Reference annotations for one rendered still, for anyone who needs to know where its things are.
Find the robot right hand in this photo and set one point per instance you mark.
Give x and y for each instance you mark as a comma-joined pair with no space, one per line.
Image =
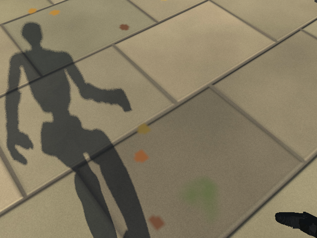
305,221

